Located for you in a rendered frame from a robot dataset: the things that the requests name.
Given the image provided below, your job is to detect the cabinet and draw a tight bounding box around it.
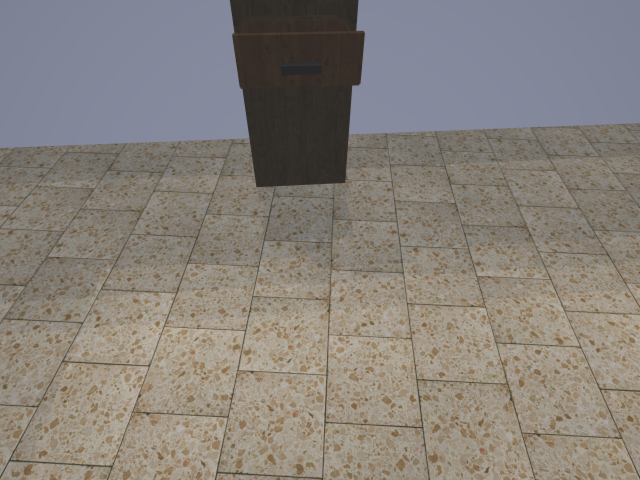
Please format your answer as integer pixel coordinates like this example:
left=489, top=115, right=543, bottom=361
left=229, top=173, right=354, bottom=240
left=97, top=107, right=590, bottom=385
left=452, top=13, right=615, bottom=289
left=230, top=0, right=358, bottom=187

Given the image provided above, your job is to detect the handle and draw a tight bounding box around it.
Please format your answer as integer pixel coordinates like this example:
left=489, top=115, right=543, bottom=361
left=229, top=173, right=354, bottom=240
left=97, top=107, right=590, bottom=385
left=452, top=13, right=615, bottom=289
left=281, top=59, right=322, bottom=75

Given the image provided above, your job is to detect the drawer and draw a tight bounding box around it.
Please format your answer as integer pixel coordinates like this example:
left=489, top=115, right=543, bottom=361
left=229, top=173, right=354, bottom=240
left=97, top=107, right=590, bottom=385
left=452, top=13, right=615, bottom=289
left=232, top=19, right=365, bottom=89

